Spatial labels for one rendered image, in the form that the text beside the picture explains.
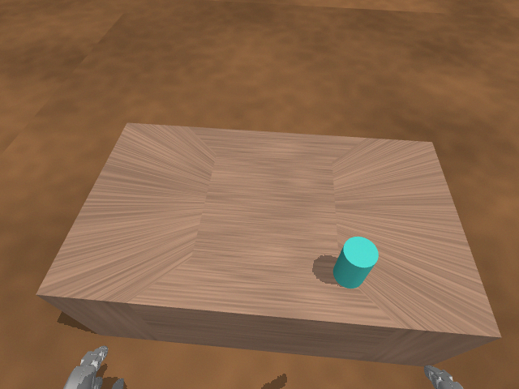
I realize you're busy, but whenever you can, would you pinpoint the can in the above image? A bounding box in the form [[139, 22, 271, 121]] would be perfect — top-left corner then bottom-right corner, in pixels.
[[333, 237, 379, 289]]

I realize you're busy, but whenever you can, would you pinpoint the left robot hand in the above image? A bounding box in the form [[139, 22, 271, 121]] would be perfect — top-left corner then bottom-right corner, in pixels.
[[63, 346, 124, 389]]

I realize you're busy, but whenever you can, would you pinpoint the right robot hand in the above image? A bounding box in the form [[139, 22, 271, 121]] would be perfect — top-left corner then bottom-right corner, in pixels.
[[424, 365, 464, 389]]

